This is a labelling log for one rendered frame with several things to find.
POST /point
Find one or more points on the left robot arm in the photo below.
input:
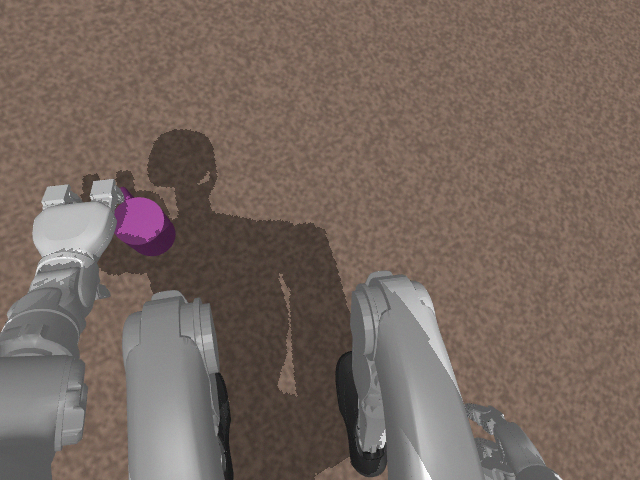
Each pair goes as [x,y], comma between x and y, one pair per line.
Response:
[43,396]

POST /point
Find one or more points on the right robot hand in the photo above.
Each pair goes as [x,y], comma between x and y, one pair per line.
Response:
[513,450]

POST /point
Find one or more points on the right robot foot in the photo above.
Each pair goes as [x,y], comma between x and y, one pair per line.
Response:
[366,463]

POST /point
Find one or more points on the left robot foot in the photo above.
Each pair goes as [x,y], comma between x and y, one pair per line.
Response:
[224,426]

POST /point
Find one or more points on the mug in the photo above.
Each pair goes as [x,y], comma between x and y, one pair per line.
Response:
[143,225]

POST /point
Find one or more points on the left robot hand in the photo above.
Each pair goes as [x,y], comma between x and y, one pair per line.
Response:
[66,224]

